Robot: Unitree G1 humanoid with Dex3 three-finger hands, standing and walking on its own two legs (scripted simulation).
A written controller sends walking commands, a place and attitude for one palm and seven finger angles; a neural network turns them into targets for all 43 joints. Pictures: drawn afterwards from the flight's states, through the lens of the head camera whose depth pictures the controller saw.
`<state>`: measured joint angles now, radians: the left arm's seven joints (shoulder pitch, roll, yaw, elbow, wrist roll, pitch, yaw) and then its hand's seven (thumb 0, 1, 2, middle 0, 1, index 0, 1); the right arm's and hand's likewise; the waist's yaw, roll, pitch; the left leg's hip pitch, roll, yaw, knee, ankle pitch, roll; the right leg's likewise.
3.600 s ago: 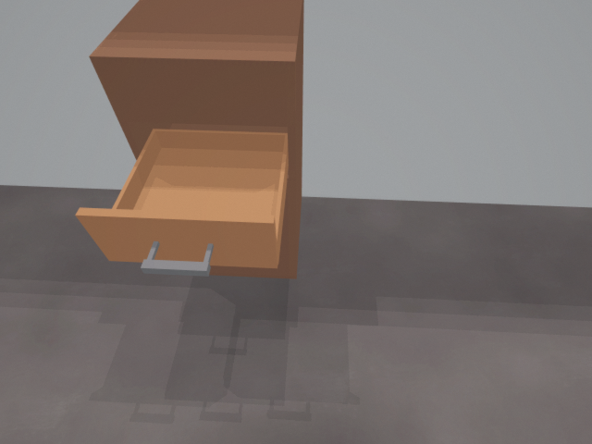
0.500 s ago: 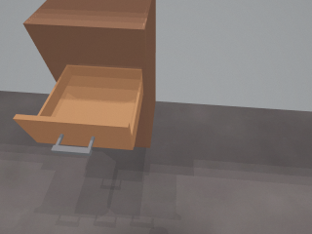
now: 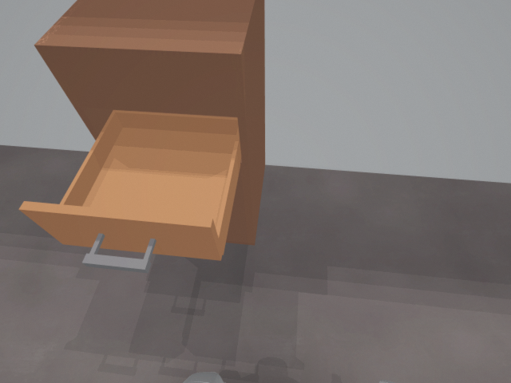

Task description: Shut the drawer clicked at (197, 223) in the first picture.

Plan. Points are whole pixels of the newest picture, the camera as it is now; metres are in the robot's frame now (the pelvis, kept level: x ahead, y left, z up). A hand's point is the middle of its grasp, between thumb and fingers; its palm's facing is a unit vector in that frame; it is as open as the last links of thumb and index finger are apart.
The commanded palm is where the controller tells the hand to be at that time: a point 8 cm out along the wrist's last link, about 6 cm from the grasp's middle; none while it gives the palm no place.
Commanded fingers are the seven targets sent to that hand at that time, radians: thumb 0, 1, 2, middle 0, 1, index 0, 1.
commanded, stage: come to a stop and stand still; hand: left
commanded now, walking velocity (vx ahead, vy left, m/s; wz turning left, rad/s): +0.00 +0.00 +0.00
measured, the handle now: (121, 252) +0.35 +0.31 -0.13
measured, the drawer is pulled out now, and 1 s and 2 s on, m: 0.30 0.30 0.30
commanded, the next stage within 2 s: look again from close up in 0.96 s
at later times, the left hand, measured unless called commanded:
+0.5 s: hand out of the picture +0.04 +0.20 -0.17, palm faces -0.01 -0.97 -0.24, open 7.3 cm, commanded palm none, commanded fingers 0.00 0.90 0.90 -0.20 -0.30 -0.20 -0.30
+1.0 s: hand out of the picture -0.11 +0.19 -0.18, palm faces +0.03 -0.99 -0.16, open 7.4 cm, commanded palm none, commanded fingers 0.00 0.90 0.90 -0.20 -0.30 -0.20 -0.30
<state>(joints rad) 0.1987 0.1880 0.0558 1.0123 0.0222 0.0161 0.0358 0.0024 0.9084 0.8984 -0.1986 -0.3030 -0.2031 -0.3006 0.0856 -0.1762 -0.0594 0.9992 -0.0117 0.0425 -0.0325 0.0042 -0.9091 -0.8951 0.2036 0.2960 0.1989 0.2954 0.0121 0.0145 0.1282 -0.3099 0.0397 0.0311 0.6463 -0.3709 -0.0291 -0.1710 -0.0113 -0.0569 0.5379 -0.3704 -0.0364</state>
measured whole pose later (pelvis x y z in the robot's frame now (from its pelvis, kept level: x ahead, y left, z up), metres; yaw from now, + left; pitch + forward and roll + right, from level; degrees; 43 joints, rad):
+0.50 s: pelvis -0.03 +0.01 +0.00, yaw -2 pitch -3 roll +0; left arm 0.23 0.17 0.01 0.99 0.01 0.00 0.05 0.00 0.91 0.90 -0.20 -0.30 -0.21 -0.30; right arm 0.26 -0.18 -0.01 1.00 -0.02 0.01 -0.03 0.00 -0.91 -0.90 0.20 0.30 0.20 0.30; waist -0.03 0.02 0.05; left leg -0.24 0.03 0.05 0.57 -0.29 -0.01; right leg -0.18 0.00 -0.03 0.57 -0.35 -0.02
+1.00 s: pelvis -0.07 +0.03 +0.00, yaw -1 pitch -1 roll +0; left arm 0.42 0.14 0.00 1.08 0.01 0.01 0.03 0.00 0.91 0.90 -0.20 -0.30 -0.20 -0.30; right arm 0.36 -0.14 0.00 1.09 -0.02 0.01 -0.02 0.01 -0.91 -0.90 0.20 0.30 0.20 0.30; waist 0.00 -0.01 0.00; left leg -0.32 0.01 0.05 0.51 -0.19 0.02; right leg -0.26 -0.02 -0.03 0.52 -0.25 0.00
